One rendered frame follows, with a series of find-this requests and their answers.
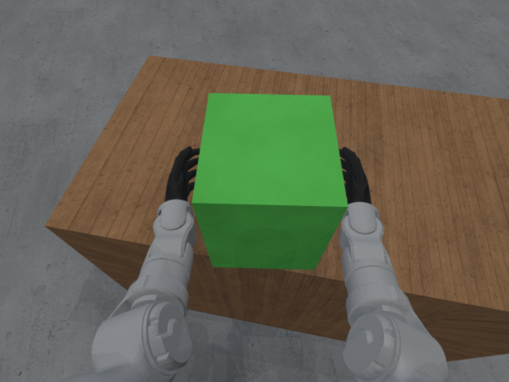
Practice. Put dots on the right robot forearm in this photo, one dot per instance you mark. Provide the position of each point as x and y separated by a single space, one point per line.
368 272

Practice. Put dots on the robot right upper arm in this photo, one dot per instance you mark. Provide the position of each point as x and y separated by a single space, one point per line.
381 348

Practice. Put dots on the robot left upper arm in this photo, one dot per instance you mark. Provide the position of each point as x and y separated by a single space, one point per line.
149 343

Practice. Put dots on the pedestal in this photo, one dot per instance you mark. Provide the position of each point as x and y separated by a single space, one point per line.
437 166

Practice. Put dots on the right robot hand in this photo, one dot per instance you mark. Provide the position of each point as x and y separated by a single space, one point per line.
356 187

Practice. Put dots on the left robot hand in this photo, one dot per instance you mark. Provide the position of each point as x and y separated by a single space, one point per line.
178 187

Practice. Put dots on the left robot forearm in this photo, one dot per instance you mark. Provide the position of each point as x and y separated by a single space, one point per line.
166 270

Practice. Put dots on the carton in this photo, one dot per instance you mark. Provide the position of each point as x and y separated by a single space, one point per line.
269 189

